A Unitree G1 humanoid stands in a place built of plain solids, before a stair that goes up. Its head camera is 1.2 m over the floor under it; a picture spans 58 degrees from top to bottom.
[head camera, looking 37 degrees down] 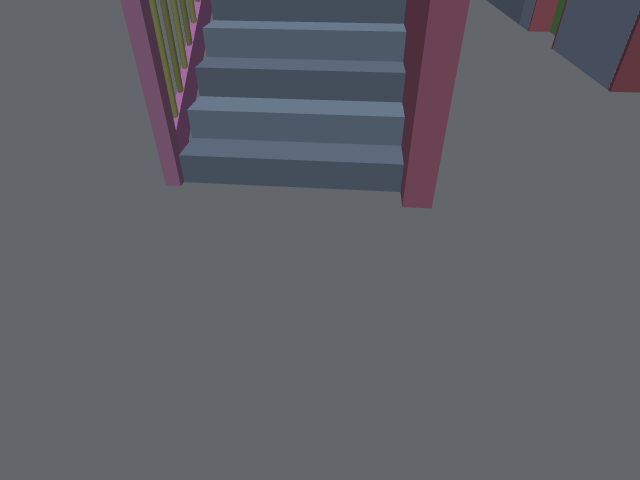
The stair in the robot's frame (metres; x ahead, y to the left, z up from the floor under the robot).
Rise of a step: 0.17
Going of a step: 0.23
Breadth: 1.20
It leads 5 degrees to the right of straight ahead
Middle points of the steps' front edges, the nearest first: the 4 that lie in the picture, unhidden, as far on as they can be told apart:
2.08 0.16 0.17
2.30 0.14 0.33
2.53 0.12 0.50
2.76 0.10 0.66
